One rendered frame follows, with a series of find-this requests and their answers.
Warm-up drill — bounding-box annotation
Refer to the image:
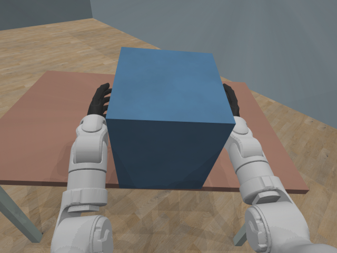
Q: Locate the carton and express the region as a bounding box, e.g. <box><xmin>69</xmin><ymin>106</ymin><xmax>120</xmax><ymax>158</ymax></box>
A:
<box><xmin>105</xmin><ymin>47</ymin><xmax>236</xmax><ymax>189</ymax></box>

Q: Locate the right robot hand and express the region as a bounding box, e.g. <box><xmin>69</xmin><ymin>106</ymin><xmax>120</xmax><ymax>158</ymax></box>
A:
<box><xmin>223</xmin><ymin>83</ymin><xmax>240</xmax><ymax>117</ymax></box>

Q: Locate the left robot hand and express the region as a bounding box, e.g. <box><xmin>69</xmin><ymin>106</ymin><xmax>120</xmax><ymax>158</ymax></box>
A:
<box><xmin>87</xmin><ymin>83</ymin><xmax>112</xmax><ymax>118</ymax></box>

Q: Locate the robot left forearm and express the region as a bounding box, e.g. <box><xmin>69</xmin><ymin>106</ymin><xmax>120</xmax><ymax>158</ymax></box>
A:
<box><xmin>51</xmin><ymin>114</ymin><xmax>108</xmax><ymax>253</ymax></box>

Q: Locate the robot right forearm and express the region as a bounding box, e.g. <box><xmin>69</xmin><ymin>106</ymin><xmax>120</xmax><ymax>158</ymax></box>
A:
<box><xmin>224</xmin><ymin>116</ymin><xmax>310</xmax><ymax>239</ymax></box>

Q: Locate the robot right upper arm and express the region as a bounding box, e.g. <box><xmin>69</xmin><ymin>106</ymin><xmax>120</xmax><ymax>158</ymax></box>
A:
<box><xmin>245</xmin><ymin>201</ymin><xmax>337</xmax><ymax>253</ymax></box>

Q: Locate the robot left upper arm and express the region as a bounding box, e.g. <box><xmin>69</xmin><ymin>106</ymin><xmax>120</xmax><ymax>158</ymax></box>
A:
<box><xmin>52</xmin><ymin>215</ymin><xmax>114</xmax><ymax>253</ymax></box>

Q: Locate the table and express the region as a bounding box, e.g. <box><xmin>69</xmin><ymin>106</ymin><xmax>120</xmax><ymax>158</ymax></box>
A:
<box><xmin>0</xmin><ymin>71</ymin><xmax>309</xmax><ymax>246</ymax></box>

